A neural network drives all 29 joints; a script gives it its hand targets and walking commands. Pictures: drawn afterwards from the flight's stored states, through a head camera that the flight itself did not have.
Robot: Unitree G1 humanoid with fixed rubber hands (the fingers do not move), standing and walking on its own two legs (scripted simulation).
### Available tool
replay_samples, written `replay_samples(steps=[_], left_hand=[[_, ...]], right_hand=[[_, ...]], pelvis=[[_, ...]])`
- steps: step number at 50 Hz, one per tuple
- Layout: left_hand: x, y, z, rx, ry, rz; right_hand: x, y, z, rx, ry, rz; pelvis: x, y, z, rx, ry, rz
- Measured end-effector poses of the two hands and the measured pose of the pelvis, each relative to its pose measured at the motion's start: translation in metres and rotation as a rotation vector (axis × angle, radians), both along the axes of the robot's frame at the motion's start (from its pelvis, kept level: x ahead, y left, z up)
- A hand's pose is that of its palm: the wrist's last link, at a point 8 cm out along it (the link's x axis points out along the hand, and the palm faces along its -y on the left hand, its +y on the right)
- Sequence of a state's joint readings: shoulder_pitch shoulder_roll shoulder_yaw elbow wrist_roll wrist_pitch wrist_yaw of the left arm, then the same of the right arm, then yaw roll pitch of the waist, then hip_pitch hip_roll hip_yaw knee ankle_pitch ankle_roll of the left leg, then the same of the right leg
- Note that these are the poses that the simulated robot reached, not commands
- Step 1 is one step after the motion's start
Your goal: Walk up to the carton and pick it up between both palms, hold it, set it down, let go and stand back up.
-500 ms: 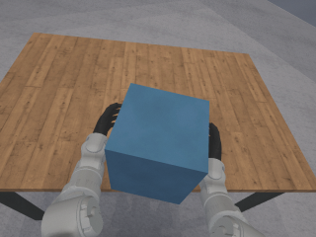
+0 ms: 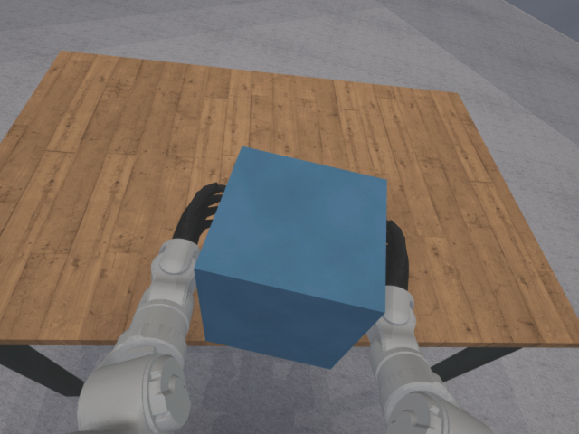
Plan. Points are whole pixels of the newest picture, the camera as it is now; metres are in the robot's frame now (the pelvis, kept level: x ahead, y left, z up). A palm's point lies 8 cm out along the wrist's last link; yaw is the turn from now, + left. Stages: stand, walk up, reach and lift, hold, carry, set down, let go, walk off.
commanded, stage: reach and lift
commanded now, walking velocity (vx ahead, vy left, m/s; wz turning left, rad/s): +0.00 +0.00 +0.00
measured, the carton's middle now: (289, 266) +0.37 +0.02 -0.01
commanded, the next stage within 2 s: none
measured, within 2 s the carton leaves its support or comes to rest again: leaves its support in 0.34 s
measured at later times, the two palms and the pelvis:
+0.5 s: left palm (204, 226) +0.39 +0.16 +0.03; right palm (407, 275) +0.35 -0.14 +0.03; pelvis +0.00 +0.00 +0.00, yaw -1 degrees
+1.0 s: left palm (204, 204) +0.38 +0.15 +0.10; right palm (430, 252) +0.36 -0.15 +0.09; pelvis +0.01 -0.01 +0.00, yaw +0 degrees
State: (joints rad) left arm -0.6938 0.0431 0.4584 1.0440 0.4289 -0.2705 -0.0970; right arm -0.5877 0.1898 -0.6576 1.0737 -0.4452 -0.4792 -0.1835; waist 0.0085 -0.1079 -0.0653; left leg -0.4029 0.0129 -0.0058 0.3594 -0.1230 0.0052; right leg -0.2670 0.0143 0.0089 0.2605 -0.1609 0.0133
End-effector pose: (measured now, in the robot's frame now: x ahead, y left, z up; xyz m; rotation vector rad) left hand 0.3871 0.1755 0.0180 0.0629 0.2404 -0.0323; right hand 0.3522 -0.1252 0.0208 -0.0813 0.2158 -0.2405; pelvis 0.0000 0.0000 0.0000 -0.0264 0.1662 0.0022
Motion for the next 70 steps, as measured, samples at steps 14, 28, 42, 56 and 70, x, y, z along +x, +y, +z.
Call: replay_samples(steps=[14,28,42,56,70], left_hand=[[0.000,-0.005,0.006,0.011,-0.024,-0.002],[0.006,-0.022,0.020,-0.013,-0.051,0.002],[0.002,-0.024,0.055,-0.018,-0.080,0.031],[-0.012,-0.022,0.094,-0.019,-0.074,0.073],[-0.028,-0.017,0.116,-0.009,-0.087,0.105]], right_hand=[[-0.003,-0.004,0.001,0.013,-0.026,-0.005],[0.001,-0.021,0.014,0.020,-0.056,-0.010],[0.004,-0.024,0.048,0.056,-0.086,0.012],[0.002,-0.023,0.085,0.037,-0.076,0.052],[-0.004,-0.018,0.102,0.052,-0.090,0.084]], pelvis=[[0.000,-0.001,0.001,-0.001,0.014,-0.006],[0.004,-0.006,0.002,0.003,-0.008,-0.022],[0.009,-0.010,0.003,0.011,-0.103,-0.011],[0.004,-0.010,0.003,0.017,-0.209,0.004],[-0.004,-0.010,0.002,0.018,-0.239,0.022]])
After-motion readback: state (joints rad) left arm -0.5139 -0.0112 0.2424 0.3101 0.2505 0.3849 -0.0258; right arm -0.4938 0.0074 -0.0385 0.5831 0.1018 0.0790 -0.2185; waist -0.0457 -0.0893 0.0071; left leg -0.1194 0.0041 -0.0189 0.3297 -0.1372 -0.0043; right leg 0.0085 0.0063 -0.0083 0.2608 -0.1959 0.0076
